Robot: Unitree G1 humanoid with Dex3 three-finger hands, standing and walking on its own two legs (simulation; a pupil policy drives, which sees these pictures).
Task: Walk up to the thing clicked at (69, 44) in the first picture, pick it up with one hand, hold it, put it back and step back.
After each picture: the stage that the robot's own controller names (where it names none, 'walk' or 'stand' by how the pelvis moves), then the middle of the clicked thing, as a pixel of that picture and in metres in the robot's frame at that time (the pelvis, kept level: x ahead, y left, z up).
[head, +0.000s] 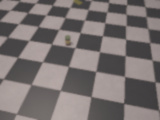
stand; (67, 40) +1.42 +0.17 -0.72
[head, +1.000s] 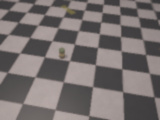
walk; (61, 53) +1.27 +0.17 -0.72
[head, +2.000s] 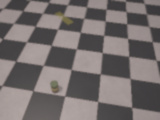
walk; (54, 87) +0.74 +0.21 -0.72
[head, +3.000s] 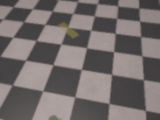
walk; out of the picture +0.42 +0.22 -0.70
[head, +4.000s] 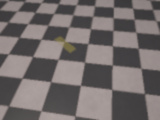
stand; out of the picture +0.31 +0.22 -0.71
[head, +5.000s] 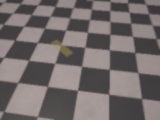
stand; out of the picture +0.27 +0.21 -0.72
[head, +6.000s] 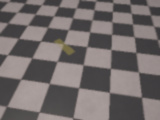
stand; out of the picture +0.31 +0.21 -0.73
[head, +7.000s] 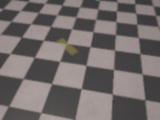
stand; out of the picture +0.29 +0.20 -0.73
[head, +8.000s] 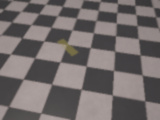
stand; out of the picture +0.30 +0.20 -0.73
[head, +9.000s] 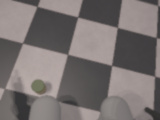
go down; (39, 87) +0.37 +0.20 -0.44
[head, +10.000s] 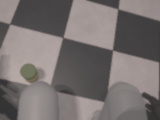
go down; (30, 73) +0.40 +0.21 -0.31
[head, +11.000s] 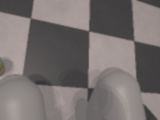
close in; out of the picture +0.38 +0.24 -0.24
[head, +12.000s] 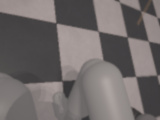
close; out of the picture +0.38 +0.25 -0.22
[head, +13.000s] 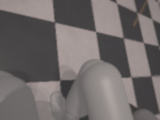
close; out of the picture +0.38 +0.26 -0.22
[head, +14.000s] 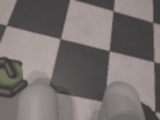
lift; (11, 79) +0.32 +0.24 -0.08
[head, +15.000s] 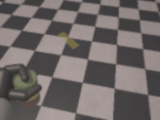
hold; (28, 89) +0.32 +0.18 +0.05
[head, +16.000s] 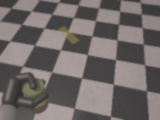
hold; (36, 96) +0.31 +0.17 -0.01
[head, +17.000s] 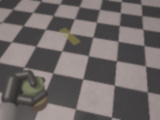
hold; (36, 94) +0.31 +0.17 +0.00
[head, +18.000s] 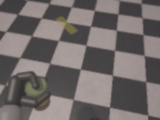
hold; (38, 94) +0.32 +0.15 -0.02
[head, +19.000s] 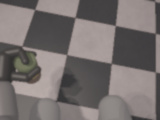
crouch; (28, 69) +0.39 +0.18 -0.09
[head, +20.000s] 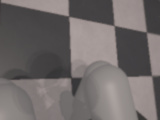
lower; out of the picture +0.41 +0.26 -0.23
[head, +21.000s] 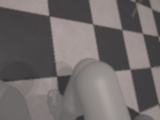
lower; out of the picture +0.42 +0.28 -0.23
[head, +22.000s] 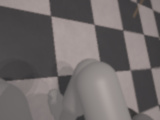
lower; out of the picture +0.42 +0.27 -0.23
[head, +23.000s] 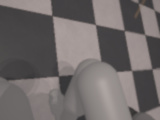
lower; out of the picture +0.41 +0.27 -0.23
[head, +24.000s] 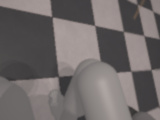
loosen; out of the picture +0.41 +0.27 -0.23
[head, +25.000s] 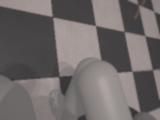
withdraw; out of the picture +0.40 +0.25 -0.23
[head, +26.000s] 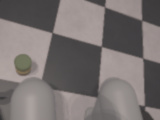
walk; (23, 65) +0.42 +0.21 -0.28
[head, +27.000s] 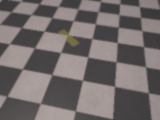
stand; out of the picture +0.35 +0.16 -0.64
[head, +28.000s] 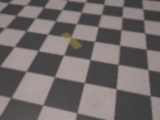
stand; out of the picture +0.36 +0.18 -0.67
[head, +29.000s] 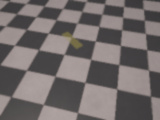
stand; out of the picture +0.35 +0.17 -0.67
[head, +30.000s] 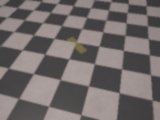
stand; out of the picture +0.37 +0.17 -0.72
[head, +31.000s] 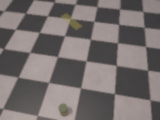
walk; (63, 110) +0.46 +0.17 -0.71
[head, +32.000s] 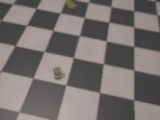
walk; (57, 73) +0.73 +0.17 -0.70
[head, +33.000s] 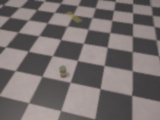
stand; (63, 72) +0.96 +0.21 -0.70
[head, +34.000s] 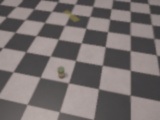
stand; (61, 72) +0.94 +0.20 -0.73
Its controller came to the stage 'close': yes
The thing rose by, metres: 0.72
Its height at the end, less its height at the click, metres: +0.00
